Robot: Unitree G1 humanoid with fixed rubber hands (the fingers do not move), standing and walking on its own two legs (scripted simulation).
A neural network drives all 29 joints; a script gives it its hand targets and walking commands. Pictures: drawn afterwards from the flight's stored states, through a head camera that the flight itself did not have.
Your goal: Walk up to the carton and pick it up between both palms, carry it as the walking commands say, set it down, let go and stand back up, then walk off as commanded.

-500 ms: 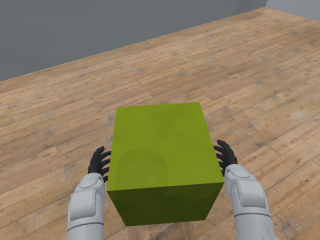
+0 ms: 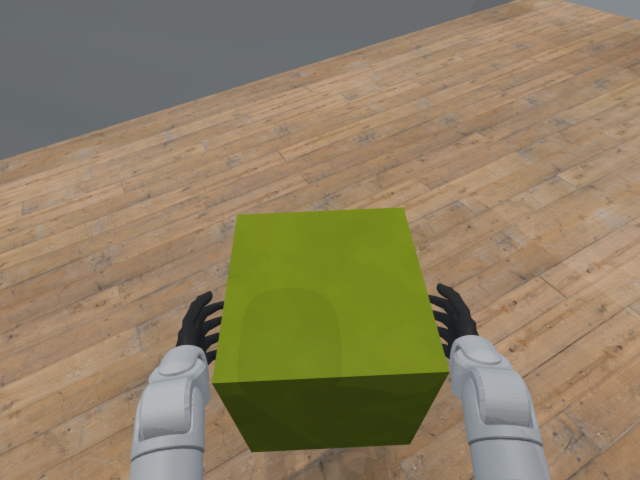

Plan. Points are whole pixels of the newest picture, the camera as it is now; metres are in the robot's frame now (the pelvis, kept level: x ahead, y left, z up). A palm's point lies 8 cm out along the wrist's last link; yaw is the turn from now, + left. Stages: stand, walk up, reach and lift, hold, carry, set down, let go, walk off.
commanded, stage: hold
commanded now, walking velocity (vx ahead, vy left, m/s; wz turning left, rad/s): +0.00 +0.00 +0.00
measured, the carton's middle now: (325, 332) +0.33 +0.02 -0.05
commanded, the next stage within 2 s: set down in 0.06 s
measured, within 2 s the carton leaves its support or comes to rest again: neither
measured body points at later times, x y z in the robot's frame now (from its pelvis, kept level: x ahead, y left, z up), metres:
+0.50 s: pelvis +0.00 +0.02 -0.01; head -0.01 +0.01 +0.44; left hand +0.30 +0.19 -0.01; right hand +0.30 -0.15 -0.01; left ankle +0.00 +0.13 -0.74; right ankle +0.06 -0.06 -0.74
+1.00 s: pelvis +0.01 +0.05 -0.03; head +0.14 +0.02 +0.39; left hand +0.35 +0.17 -0.10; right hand +0.32 -0.17 -0.11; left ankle +0.00 +0.13 -0.74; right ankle +0.06 -0.06 -0.74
